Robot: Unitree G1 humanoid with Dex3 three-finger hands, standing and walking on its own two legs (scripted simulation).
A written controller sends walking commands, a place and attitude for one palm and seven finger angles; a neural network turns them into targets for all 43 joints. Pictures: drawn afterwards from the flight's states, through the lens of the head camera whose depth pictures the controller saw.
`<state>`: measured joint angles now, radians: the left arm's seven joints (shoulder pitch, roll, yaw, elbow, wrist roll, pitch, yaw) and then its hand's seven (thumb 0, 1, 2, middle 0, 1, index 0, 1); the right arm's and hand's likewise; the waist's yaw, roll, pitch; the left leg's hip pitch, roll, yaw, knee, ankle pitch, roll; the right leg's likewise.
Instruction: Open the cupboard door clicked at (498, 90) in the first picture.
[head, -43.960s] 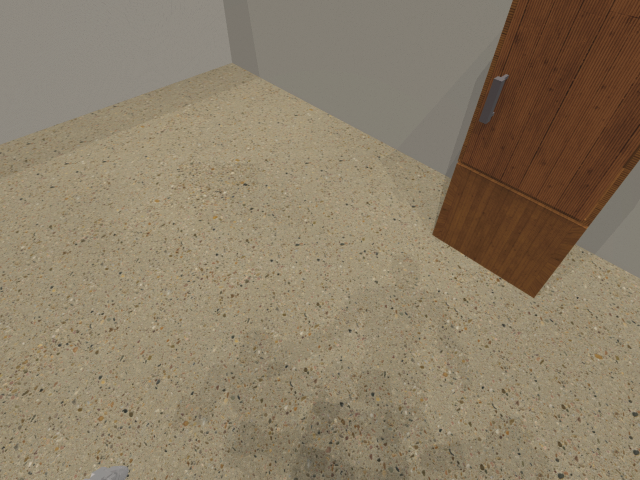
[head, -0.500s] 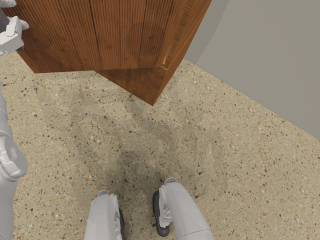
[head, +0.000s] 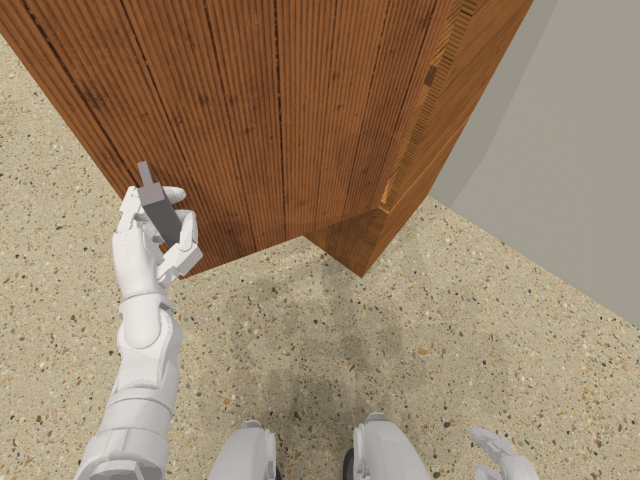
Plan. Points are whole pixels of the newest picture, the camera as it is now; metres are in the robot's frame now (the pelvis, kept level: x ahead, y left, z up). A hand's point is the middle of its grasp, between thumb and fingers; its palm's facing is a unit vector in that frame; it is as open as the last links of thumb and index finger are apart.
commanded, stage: pull the door open along its arc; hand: left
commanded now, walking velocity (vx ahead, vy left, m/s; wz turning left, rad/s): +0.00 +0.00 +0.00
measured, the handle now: (164, 211) +0.44 +0.20 +0.02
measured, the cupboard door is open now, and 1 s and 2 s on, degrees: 62 82 83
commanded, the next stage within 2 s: open thumb and fingers to let go in 0.30 s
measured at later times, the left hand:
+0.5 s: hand (268, 327) +0.29 +0.06 +0.01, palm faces +0.44 -0.90 -0.02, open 6.4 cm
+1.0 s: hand (260, 318) +0.30 +0.07 +0.01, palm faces +0.43 -0.90 -0.01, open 13.6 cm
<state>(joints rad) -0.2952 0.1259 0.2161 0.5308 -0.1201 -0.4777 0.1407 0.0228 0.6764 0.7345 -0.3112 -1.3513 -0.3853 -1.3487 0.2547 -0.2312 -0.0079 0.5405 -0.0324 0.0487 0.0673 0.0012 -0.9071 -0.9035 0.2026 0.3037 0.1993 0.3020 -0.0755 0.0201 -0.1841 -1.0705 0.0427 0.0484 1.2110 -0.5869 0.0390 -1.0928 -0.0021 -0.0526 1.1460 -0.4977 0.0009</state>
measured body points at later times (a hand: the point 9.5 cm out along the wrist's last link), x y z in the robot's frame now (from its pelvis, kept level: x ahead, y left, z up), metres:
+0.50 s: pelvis -0.02 -0.04 -0.01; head +0.07 -0.04 +0.43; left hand +0.26 +0.11 +0.02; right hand +0.16 -0.25 -0.12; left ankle -0.02 +0.09 -0.64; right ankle +0.02 -0.13 -0.64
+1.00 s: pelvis -0.03 -0.05 -0.01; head +0.06 -0.05 +0.43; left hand +0.27 +0.12 +0.02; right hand +0.13 -0.27 -0.13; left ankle -0.02 +0.09 -0.64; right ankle +0.02 -0.13 -0.64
